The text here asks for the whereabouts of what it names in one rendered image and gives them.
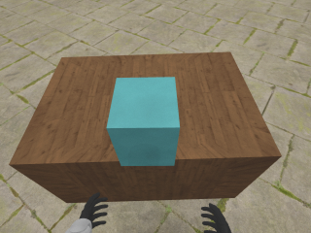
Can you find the pedestal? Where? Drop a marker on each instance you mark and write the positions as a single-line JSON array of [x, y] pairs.
[[224, 143]]

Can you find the right robot hand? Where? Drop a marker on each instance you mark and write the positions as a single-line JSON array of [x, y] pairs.
[[220, 223]]

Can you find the left robot hand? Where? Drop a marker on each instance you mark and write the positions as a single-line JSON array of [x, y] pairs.
[[89, 209]]

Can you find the carton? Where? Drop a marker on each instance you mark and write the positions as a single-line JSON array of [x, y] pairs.
[[143, 122]]

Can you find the robot left forearm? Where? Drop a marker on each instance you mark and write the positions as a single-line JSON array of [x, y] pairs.
[[81, 225]]

